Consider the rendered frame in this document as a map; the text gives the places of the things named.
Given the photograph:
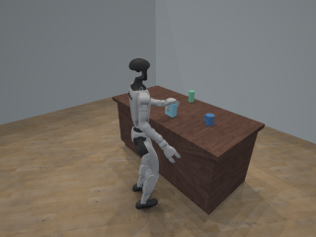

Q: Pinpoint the left robot forearm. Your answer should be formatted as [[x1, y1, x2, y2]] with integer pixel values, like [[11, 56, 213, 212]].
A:
[[150, 98, 169, 108]]

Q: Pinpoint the right robot upper arm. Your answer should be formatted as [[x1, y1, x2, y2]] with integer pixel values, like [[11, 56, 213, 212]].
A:
[[137, 91, 150, 131]]

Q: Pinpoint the right robot hand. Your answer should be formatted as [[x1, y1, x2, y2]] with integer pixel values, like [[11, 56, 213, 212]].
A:
[[163, 145, 181, 164]]

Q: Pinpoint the robot thigh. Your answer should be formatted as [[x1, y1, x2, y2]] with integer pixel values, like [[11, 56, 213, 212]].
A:
[[141, 136, 153, 167], [135, 138, 159, 180]]

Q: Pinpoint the table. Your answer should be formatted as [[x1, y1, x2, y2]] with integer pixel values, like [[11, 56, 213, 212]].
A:
[[112, 85, 265, 215]]

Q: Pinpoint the right robot forearm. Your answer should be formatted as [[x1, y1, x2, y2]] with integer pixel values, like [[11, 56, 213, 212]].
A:
[[141, 123, 169, 150]]

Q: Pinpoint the robot left thigh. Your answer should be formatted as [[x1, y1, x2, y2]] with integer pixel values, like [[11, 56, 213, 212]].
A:
[[141, 136, 153, 167]]

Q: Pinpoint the left robot hand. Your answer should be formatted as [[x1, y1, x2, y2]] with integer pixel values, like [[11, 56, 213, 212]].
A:
[[165, 98, 180, 112]]

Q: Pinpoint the robot right thigh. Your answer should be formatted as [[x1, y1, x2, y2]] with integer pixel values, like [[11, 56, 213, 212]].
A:
[[135, 138, 159, 180]]

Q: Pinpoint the sponge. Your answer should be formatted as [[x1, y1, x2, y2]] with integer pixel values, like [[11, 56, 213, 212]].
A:
[[165, 104, 178, 118]]

